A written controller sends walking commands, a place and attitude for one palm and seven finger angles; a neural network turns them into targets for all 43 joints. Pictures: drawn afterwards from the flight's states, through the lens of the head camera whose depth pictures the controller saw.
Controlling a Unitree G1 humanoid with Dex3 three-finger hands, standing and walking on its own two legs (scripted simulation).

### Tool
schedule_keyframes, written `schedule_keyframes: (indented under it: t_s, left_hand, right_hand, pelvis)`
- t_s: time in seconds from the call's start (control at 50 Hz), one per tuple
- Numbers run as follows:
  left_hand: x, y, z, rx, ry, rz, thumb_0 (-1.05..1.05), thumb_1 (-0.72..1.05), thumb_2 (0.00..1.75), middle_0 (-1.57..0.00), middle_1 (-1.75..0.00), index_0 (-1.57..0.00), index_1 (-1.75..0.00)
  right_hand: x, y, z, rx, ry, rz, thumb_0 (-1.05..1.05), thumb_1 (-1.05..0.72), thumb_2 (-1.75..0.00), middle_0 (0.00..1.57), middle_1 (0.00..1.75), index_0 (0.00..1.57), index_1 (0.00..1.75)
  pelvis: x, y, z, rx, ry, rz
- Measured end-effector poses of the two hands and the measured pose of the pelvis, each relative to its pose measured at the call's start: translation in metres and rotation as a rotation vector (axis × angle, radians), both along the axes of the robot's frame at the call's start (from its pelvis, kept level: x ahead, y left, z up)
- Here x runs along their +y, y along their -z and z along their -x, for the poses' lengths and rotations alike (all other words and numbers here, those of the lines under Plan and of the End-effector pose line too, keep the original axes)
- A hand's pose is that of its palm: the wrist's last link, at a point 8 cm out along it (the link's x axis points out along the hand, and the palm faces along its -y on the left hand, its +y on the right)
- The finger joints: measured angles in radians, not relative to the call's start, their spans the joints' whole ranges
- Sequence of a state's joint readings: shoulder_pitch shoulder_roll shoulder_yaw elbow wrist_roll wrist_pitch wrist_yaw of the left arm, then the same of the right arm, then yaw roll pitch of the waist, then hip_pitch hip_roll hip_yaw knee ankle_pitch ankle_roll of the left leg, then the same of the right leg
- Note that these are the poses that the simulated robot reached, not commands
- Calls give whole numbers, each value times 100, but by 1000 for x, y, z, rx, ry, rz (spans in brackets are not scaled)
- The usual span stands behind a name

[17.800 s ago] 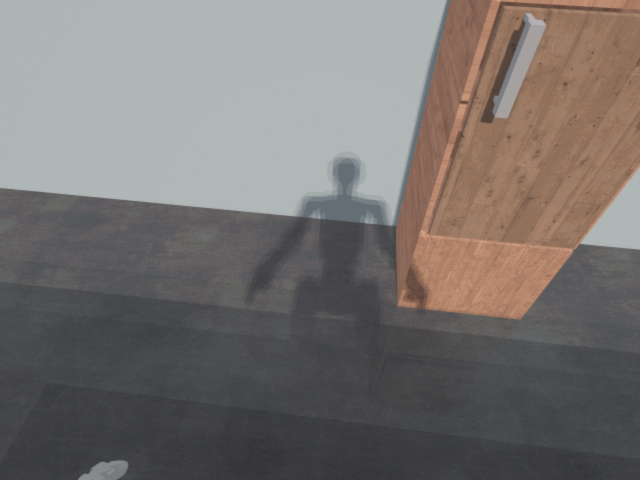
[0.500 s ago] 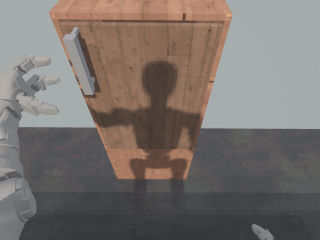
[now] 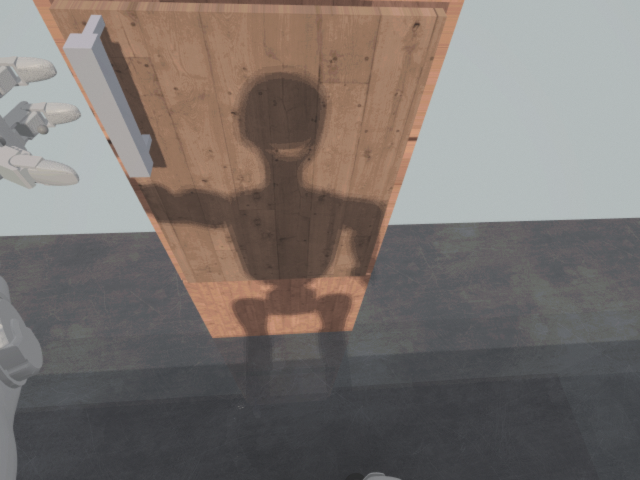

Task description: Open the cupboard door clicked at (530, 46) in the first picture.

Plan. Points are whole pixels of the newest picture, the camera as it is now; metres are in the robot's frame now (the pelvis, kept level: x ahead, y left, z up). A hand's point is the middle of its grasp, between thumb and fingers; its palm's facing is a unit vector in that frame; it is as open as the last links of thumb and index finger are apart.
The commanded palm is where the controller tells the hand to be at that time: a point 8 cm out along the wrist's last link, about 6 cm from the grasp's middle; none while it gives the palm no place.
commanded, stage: move the hooked fingers beside the handle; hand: left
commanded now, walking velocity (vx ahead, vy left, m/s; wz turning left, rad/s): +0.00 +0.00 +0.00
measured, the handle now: (120, 103) +0.51 +0.22 +0.17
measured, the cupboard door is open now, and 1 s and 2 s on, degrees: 0 0 0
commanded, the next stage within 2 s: slide the fingers in behind the handle in 1.42 s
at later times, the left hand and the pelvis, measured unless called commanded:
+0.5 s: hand (34, 135) +0.45 +0.29 +0.18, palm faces +0.03 -1.00 +0.02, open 14.0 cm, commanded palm +0.42 +0.34 +0.17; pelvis +0.01 +0.00 +0.00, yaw +0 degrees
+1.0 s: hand (45, 133) +0.45 +0.28 +0.18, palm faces +0.03 -1.00 +0.01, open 14.0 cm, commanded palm +0.43 +0.33 +0.17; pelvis -0.02 -0.01 +0.00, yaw +1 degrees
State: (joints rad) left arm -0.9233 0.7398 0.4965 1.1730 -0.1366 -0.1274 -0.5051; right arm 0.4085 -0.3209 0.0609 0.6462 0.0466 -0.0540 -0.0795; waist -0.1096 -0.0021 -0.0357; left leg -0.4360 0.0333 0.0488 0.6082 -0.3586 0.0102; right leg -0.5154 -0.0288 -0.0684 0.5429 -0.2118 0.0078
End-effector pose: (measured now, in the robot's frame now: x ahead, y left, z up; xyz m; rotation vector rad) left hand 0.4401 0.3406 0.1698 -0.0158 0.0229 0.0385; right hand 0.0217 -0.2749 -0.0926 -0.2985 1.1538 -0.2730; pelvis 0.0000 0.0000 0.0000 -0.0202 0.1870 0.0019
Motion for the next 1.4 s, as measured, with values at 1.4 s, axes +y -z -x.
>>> schedule_keyframes:
  t_s: [1.4]
  left_hand:
    - [-6, -2, 7, -43, 10, -2, -1, -50, 30, -30, -120, -30, -120]
  right_hand:
    - [1, 5, 20, 48, 39, -33, 1, -90, -90, 21, 30, 20, 30]
  pelvis:
    - [-3, 3, 4, 10, 12, 3]
